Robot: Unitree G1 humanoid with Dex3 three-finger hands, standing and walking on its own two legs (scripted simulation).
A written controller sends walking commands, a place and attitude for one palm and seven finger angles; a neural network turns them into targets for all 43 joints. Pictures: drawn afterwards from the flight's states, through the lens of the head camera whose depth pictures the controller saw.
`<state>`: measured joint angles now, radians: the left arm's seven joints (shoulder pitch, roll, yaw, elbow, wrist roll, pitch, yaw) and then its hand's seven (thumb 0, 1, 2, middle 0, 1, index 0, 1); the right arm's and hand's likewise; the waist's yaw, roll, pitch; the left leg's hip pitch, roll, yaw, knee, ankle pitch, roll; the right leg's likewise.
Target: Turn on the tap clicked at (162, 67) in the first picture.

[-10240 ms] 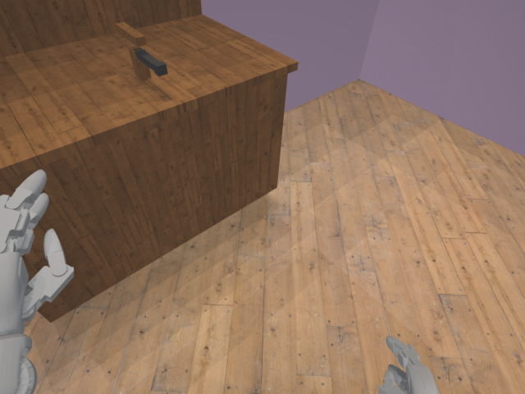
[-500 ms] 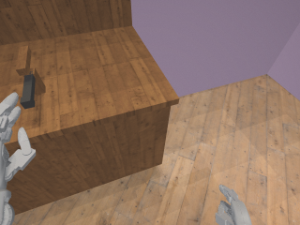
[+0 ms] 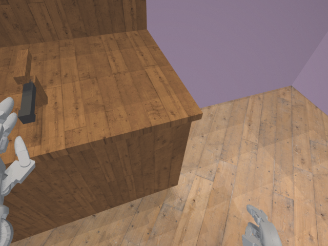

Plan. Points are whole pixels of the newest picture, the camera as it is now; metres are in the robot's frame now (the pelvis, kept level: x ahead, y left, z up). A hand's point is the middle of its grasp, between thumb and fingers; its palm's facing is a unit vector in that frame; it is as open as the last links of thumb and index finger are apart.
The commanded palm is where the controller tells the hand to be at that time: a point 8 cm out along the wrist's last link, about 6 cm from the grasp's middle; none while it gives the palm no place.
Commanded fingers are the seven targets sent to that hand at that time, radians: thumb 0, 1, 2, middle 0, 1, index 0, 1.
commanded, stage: shuffle to correct the standing spot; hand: left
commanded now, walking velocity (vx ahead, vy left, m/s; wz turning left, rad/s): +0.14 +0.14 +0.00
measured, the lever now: (27, 116) +0.39 +0.39 +0.08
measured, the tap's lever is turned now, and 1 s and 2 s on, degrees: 0 0 0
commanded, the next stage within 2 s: come to a stop and stand still in 0.26 s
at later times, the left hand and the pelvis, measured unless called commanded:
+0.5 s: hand (21, 122) +0.30 +0.31 +0.17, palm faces +0.41 -0.83 -0.38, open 7.4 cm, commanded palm +0.24 +0.36 +0.19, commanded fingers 0.00 0.90 0.90 -0.20 -0.30 -0.20 -0.30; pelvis +0.08 +0.07 -0.01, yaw +1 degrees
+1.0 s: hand out of the picture +0.30 +0.37 +0.17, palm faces +0.47 -0.83 -0.31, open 7.4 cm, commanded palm +0.24 +0.39 +0.19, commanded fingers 0.00 0.90 0.90 -0.20 -0.30 -0.20 -0.30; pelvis +0.09 +0.10 +0.01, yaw +1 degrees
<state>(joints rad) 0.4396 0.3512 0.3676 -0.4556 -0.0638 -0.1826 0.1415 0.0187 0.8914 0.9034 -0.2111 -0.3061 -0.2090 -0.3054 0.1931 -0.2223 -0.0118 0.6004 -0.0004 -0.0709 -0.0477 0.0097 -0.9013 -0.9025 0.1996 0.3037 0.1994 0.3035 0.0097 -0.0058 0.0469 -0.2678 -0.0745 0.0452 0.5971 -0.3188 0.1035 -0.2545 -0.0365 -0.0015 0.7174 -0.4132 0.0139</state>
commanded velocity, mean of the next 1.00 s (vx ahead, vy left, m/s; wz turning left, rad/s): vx -0.03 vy -0.02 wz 0.00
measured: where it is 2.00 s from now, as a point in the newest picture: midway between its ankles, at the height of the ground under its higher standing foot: outside the picture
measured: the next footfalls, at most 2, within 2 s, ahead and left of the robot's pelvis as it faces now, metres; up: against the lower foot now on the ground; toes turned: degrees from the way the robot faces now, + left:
right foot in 0.18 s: +0.12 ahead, -0.03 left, +0.00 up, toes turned +1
left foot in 0.48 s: +0.18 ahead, +0.24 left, +0.00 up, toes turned +5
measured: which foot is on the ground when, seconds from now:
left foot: down 0.00-0.20, up 0.22-0.46, down 0.48-1.00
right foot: up 0.00-0.16, down 0.18-1.00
